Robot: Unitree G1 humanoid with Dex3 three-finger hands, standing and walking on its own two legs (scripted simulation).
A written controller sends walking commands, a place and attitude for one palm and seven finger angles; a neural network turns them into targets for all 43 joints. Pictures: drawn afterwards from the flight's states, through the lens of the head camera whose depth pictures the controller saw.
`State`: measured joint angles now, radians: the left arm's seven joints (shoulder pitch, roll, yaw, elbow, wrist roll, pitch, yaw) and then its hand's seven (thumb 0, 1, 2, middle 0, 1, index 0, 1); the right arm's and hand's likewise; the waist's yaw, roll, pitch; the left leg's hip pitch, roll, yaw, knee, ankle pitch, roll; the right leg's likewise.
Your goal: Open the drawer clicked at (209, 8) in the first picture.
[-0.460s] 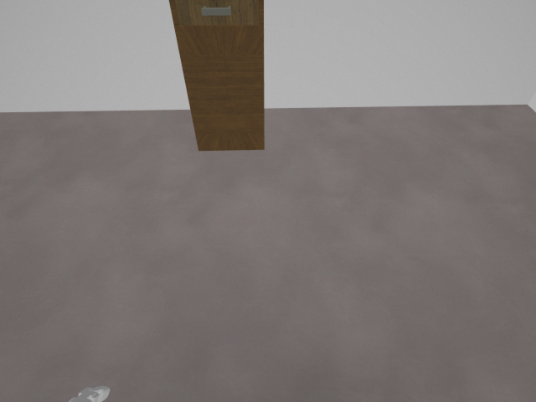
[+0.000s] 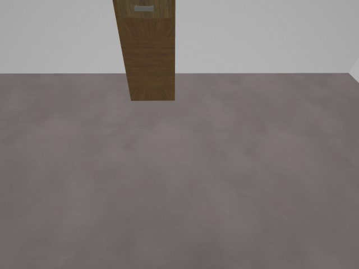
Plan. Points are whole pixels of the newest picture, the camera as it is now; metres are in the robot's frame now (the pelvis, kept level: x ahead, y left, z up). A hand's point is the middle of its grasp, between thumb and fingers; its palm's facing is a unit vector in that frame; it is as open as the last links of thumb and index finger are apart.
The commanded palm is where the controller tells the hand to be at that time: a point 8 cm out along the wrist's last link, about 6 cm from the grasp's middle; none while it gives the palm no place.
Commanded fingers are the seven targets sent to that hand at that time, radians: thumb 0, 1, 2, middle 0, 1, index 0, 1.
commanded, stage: stand and wait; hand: left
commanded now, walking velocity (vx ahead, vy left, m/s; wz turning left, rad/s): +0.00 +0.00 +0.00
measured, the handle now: (144, 7) +1.56 +0.31 +0.00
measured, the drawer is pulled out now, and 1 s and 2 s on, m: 0.00 0.00 0.00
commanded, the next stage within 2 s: look at it before walking up in 0.36 s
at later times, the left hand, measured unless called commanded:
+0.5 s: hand out of the picture +0.07 +0.25 -0.15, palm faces -0.04 -0.94 -0.34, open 7.4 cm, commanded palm none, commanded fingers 0.00 0.90 0.90 -0.20 -0.30 -0.20 -0.30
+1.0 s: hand out of the picture +0.06 +0.25 -0.15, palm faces -0.05 -0.94 -0.33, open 7.4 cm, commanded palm none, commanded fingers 0.00 0.90 0.90 -0.20 -0.30 -0.20 -0.30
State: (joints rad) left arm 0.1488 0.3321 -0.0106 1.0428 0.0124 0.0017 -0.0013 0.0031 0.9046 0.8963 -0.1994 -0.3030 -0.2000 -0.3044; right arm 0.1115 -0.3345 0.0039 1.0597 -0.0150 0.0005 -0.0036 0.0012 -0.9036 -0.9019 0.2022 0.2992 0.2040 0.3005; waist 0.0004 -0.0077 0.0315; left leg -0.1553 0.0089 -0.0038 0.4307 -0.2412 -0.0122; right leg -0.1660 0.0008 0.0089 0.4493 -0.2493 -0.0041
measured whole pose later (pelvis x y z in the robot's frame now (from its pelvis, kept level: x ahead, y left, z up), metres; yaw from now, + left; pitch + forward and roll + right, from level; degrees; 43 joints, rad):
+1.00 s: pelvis -0.01 +0.00 +0.00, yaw +0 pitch -2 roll +0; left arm 0.14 0.34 -0.01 1.09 0.01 0.00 0.00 0.00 0.91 0.90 -0.20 -0.30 -0.20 -0.30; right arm 0.12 -0.34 0.01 1.11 -0.01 -0.01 0.00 0.00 -0.90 -0.90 0.20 0.30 0.20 0.30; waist 0.00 -0.01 0.04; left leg -0.14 0.01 0.00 0.38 -0.20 -0.01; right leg -0.16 0.00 0.02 0.39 -0.21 0.00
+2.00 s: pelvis +0.28 -0.01 -0.01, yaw +2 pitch -1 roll -3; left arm 0.24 0.18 0.05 1.06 0.03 -0.06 0.02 -0.01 0.95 0.90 -0.20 -0.30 -0.20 -0.30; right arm 0.26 -0.17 -0.06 1.06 -0.03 -0.02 0.00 0.00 -0.91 -0.90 0.19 0.30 0.20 0.30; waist -0.04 0.01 0.03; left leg -0.55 0.15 0.07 1.06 -0.27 0.00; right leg -0.22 -0.01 -0.20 0.49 -0.25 -0.04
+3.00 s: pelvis +0.69 -0.01 +0.00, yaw -2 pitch -2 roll -1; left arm 0.19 0.16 0.05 1.05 0.02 -0.07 0.03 -0.02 0.96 0.90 -0.20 -0.30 -0.20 -0.30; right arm 0.27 -0.15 -0.05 1.08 -0.02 -0.02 -0.02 0.00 -0.91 -0.90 0.20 0.30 0.20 0.30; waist -0.05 0.04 0.05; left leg -0.53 0.14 0.05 1.07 -0.29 -0.03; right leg -0.22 0.00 -0.19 0.47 -0.22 -0.07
